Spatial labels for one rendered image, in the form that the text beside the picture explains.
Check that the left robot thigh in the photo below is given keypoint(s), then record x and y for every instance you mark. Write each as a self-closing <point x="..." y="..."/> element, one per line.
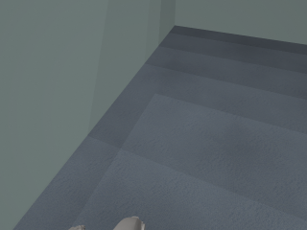
<point x="130" y="224"/>

